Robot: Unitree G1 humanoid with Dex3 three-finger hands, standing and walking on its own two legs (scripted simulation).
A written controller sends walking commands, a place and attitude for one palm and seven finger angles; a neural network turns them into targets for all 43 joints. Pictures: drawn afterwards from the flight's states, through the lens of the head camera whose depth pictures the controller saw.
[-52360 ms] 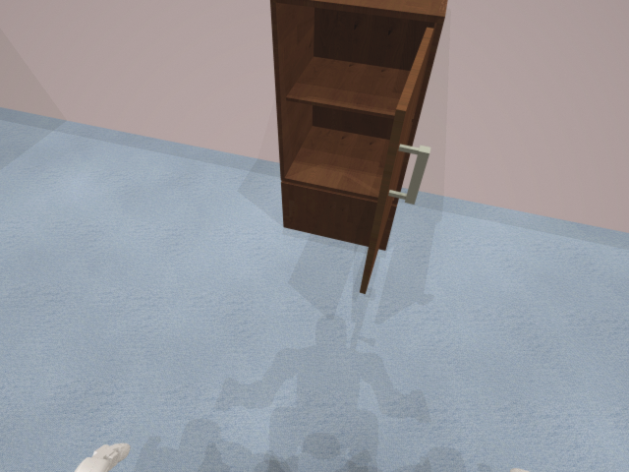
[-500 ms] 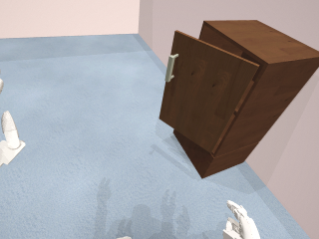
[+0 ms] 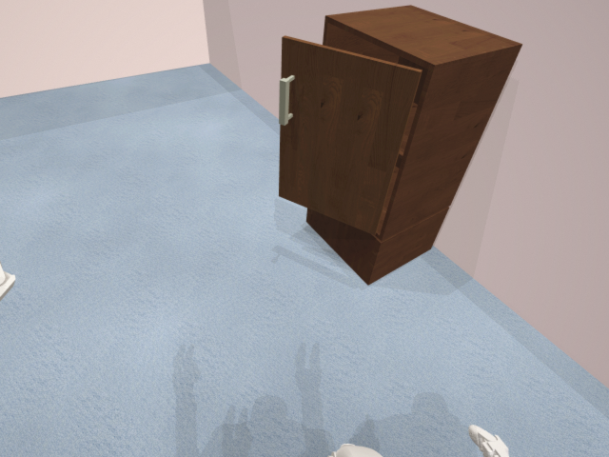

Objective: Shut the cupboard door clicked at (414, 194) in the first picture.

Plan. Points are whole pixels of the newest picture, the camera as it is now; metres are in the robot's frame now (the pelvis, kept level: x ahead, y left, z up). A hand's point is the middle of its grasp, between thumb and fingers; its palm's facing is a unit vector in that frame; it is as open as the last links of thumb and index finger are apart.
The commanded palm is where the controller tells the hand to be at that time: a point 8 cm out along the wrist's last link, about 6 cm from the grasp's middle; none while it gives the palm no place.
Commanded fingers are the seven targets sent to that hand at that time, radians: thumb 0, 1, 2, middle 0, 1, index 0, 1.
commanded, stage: stop stepping back and stand still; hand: left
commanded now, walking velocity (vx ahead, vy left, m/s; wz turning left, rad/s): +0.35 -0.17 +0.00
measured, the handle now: (287, 100) +1.13 +0.05 -0.04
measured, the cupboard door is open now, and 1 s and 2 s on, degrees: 27 27 27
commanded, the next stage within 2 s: let the arm hang, fingers relaxed in 1.04 s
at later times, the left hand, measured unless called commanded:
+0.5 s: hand (43, 322) +0.20 +0.24 +0.18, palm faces +0.48 -0.77 -0.43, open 7.5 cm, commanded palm +0.14 +0.28 +0.19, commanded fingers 0.00 0.90 0.90 -0.20 -0.30 -0.20 -0.30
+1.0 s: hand (58, 291) +0.24 +0.26 +0.16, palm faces +0.44 -0.77 -0.47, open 7.4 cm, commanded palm +0.18 +0.29 +0.19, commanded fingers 0.00 0.90 0.90 -0.20 -0.30 -0.20 -0.30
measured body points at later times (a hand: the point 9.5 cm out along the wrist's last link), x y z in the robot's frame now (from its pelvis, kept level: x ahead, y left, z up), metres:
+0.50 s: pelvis +0.00 -0.02 +0.01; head -0.01 -0.02 +0.46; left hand +0.16 +0.28 +0.21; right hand +0.15 -0.29 -0.08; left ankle +0.08 +0.10 -0.71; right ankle -0.05 -0.12 -0.72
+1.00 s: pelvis +0.04 -0.01 +0.01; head +0.04 -0.02 +0.46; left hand +0.21 +0.30 +0.19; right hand +0.19 -0.25 -0.09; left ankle +0.08 +0.10 -0.72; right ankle -0.02 -0.12 -0.72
